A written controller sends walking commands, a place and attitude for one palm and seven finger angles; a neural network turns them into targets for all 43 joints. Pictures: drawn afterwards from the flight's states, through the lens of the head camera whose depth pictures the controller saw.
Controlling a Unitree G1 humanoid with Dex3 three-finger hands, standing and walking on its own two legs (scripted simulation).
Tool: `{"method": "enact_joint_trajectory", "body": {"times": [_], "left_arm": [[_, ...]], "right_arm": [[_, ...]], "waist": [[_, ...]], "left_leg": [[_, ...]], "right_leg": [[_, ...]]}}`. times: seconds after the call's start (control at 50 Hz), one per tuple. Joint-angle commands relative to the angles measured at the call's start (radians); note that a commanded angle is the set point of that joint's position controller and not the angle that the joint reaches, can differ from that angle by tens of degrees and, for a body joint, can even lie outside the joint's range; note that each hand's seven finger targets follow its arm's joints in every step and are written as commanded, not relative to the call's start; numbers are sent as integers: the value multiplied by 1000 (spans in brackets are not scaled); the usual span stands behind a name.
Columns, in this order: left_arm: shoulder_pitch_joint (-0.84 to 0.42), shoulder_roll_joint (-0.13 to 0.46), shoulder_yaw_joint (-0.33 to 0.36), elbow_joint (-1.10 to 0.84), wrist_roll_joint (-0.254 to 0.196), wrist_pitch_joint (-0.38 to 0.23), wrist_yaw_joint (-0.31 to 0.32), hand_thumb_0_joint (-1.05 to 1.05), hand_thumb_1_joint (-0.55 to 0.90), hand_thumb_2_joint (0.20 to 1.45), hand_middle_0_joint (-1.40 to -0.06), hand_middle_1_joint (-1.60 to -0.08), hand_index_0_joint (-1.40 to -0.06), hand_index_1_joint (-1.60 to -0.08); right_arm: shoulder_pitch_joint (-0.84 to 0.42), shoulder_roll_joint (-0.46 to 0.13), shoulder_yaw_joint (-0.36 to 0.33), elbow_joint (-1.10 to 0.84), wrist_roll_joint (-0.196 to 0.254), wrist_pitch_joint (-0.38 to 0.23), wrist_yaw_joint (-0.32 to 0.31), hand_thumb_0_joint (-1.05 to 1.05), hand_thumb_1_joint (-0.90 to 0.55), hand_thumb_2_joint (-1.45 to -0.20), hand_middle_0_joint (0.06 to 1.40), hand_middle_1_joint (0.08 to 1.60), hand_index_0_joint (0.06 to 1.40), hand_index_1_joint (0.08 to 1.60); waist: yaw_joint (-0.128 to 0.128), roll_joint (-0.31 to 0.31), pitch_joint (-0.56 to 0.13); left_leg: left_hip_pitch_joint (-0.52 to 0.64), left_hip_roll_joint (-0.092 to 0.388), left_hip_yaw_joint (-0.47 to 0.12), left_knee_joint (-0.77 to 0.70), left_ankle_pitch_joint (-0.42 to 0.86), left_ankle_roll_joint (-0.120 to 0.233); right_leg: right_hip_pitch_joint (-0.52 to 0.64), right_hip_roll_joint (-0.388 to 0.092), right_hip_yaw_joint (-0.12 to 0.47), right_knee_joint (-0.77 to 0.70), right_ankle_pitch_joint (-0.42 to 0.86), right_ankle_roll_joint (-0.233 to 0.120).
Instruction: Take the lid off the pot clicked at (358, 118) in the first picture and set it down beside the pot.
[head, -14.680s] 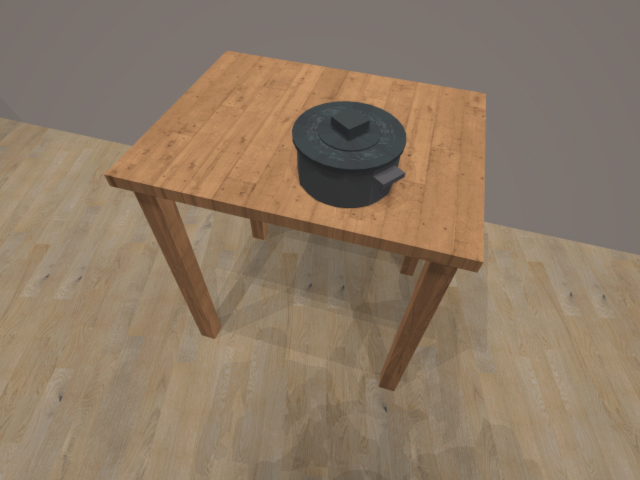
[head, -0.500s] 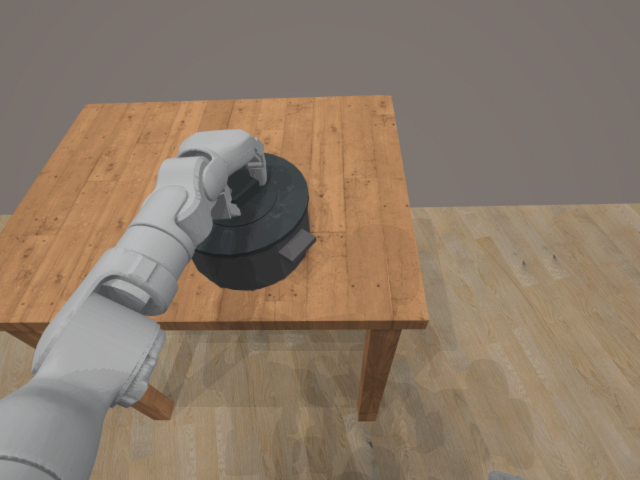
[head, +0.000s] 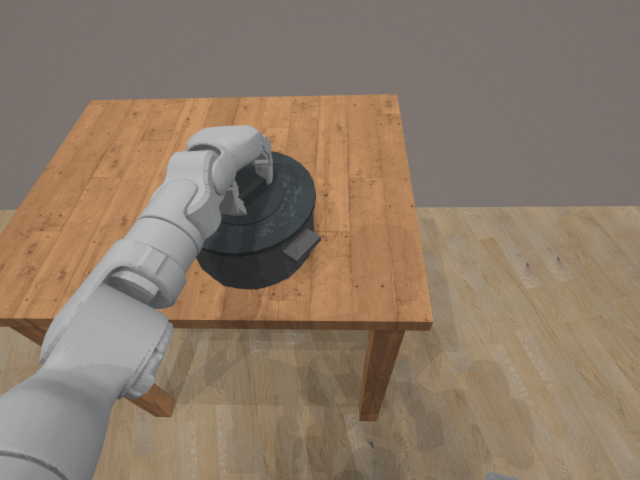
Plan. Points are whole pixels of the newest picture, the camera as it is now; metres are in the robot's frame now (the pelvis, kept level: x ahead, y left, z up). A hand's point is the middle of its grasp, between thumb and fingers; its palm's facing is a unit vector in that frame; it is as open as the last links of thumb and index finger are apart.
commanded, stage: close the fingers and squeeze the knob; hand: left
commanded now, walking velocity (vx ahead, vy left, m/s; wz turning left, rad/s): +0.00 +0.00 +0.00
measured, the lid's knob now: (242, 186) +0.49 +0.11 +0.08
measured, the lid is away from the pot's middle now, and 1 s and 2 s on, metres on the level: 0.01 0.01 0.01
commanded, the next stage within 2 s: lift the lid straight up in 0.40 s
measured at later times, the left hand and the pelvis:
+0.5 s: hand (235, 188) +0.46 +0.11 +0.11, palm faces -0.35 -0.04 -0.94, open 8.5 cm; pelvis +0.00 +0.00 +0.00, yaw +0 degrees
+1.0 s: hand (236, 171) +0.46 +0.10 +0.14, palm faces -0.31 -0.05 -0.95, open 8.5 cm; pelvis +0.00 +0.00 +0.00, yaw +0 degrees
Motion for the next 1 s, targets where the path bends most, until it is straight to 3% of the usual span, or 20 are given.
{"method": "enact_joint_trajectory", "body": {"times": [0.0, 0.06, 0.1, 0.12, 0.18, 0.22, 0.3, 0.36, 0.4, 0.48, 0.52, 0.58, 0.64, 0.7, 0.72, 0.8, 0.82, 0.9, 0.94, 0.98], "left_arm": [[-479, 157, 88, -220, -2, -27, 49, 0, 310, 895, -739, -1005, -724, -994], [-450, 184, 102, -208, 5, -17, 57, 0, 326, 910, -761, -1014, -741, -1001], [-457, 135, 70, -179, -5, -11, 53, 0, 341, 921, -773, -1019, -752, -1004], [-500, 195, 104, -224, 4, -11, 57, 0, 350, 928, -779, -1020, -757, -1005], [-481, 164, 75, -170, 6, 0, 60, 0, 377, 947, -795, -1025, -772, -1009], [-499, 204, 109, -209, 9, -7, 59, 0, 395, 959, -807, -1029, -782, -1013], [-476, 157, 82, -201, 0, -7, 56, 0, 427, 983, -831, -1039, -807, -1023], [-465, 224, 125, -218, 10, -7, 64, 0, 452, 1001, -850, -1046, -826, -1029], [-471, 154, 78, -269, -4, -7, 52, 0, 465, 1010, -858, -1049, -834, -1032], [-412, 196, 109, -201, 2, 5, 62, 0, 478, 1021, -867, -1052, -842, -1033], [-511, 235, 125, -319, 5, 0, 60, 0, 482, 1024, -870, -1052, -844, -1033], [-513, 187, 85, -330, 7, 14, 62, 0, 486, 1026, -871, -1052, -845, -1033], [-560, 262, 138, -353, 10, 18, 67, 0, 487, 1028, -872, -1052, -846, -1032], [-594, 191, 83, -374, -6, 28, 58, 0, 488, 1028, -873, -1052, -846, -1032], [-608, 256, 130, -381, 5, 30, 62, 0, 488, 1028, -873, -1052, -847, -1032], [-586, 215, 104, -379, -2, 35, 49, 0, 489, 1029, -873, -1052, -847, -1032], [-597, 271, 143, -389, 6, 35, 50, 0, 489, 1029, -873, -1052, -847, -1032], [-501, 226, 123, -308, -4, 54, 35, 0, 489, 1029, -873, -1052, -847, -1032], [-520, 255, 129, -275, 5, 64, 28, 0, 489, 1029, -874, -1052, -847, -1032], [-588, 205, 78, -318, 11, 73, 17, 0, 489, 1029, -874, -1052, -847, -1032]], "right_arm": [[-23, -123, -40, -123, -8, -28, -3, 0, -900, -900, 200, 300, 200, 300], [-23, -126, -41, -115, -6, -26, 3, 0, -900, -900, 200, 300, 200, 300], [-22, -128, -42, -111, -2, -20, 0, 0, -900, -900, 200, 300, 200, 300], [-21, -133, -42, -106, -3, -19, 1, 0, -900, -900, 200, 300, 200, 300], [-25, -129, -36, -104, 0, -22, -1, 0, -900, -900, 200, 300, 200, 300], [-23, -132, -38, -106, -3, -21, -2, 0, -900, -900, 200, 300, 200, 300], [-27, -127, -38, -116, -2, -21, -2, 0, -900, -900, 200, 300, 200, 300], [-32, -129, -36, -116, -5, -24, -2, 0, -900, -900, 200, 300, 200, 300], [-41, -125, -42, -130, -5, -24, 2, 0, -900, -900, 200, 300, 200, 300], [-34, -127, -36, -118, -3, -26, 3, 0, -900, -900, 200, 300, 200, 300], [-48, -128, -38, -123, -3, -21, 2, 0, -900, -900, 200, 300, 200, 300], [-50, -122, -42, -122, -5, -29, 6, 0, -900, -900, 200, 300, 200, 300], [-54, -128, -38, -116, -4, -31, 2, 0, -900, -900, 200, 300, 200, 300], [-67, -122, -38, -123, -3, -36, -3, 0, -900, -900, 200, 300, 200, 300], [-58, -125, -40, -111, -5, -41, -3, 0, -900, -900, 200, 300, 200, 300], [-67, -123, -40, -119, -7, -50, -3, 0, -900, -900, 200, 300, 200, 300], [-63, -125, -37, -109, -10, -53, -1, 0, -900, -900, 200, 300, 200, 300], [-78, -124, -33, -118, -5, -52, 4, 0, -900, -900, 200, 300, 200, 300], [-88, -126, -22, -110, -1, -46, 1, 0, -900, -900, 200, 300, 200, 300], [-101, -121, -25, -117, -2, -46, -2, 0, -900, -900, 200, 300, 200, 300]], "waist": [[-23, -99, -437], [-18, -110, -409], [-31, -138, -371], [-23, -116, -391], [-25, -100, -362], [-22, -101, -400], [-26, -100, -398], [-11, -99, -430], [-22, -92, -435], [-13, -111, -389], [-12, -85, -432], [-18, -58, -442], [-11, -86, -462], [-22, -75, -462], [-13, -73, -480], [-15, -71, -494], [-3, -72, -501], [0, -116, -445], [2, -146, -405], [-7, -120, -403]], "left_leg": [[296, 44, -130, 29, 485, -40], [294, 48, -128, 23, 461, -42], [257, 45, -117, 20, 418, -32], [269, 49, -121, 13, 407, -37], [256, 42, -118, 7, 373, -38], [272, 45, -123, 17, 405, -37], [273, 45, -121, 22, 431, -37], [280, 43, -118, 21, 436, -36], [298, 45, -125, 28, 483, -34], [279, 46, -120, 18, 434, -40], [297, 47, -125, 15, 446, -39], [343, 51, -136, 22, 490, -50], [339, 49, -137, 17, 488, -50], [341, 43, -136, 18, 497, -46], [357, 48, -142, 15, 488, -52], [375, 44, -146, 24, 555, -54], [377, 46, -148, 20, 560, -57], [325, 38, -134, 16, 544, -49], [271, 35, -117, -4, 436, -40], [280, 30, -114, -8, 408, -34]], "right_leg": [[91, 12, 81, -20, 410, -22], [90, 16, 80, -25, 393, -18], [74, 17, 76, -31, 386, -19], [83, 13, 78, -26, 378, -18], [71, 16, 76, -28, 352, -21], [85, 14, 80, -21, 376, -21], [79, 14, 78, -27, 386, -22], [117, 14, 87, -21, 407, -20], [99, 12, 85, -26, 424, -20], [95, 19, 78, -29, 389, -19], [118, 12, 86, -25, 410, -20], [92, 16, 81, -29, 402, -20], [124, 18, 86, -26, 420, -21], [117, 14, 84, -34, 433, -22], [129, 13, 87, -30, 426, -21], [128, 14, 85, -31, 453, -22], [144, 13, 90, -28, 461, -20], [155, 13, 86, -35, 474, -20], [173, 9, 88, -34, 454, -17], [161, 6, 89, -40, 446, -18]]}}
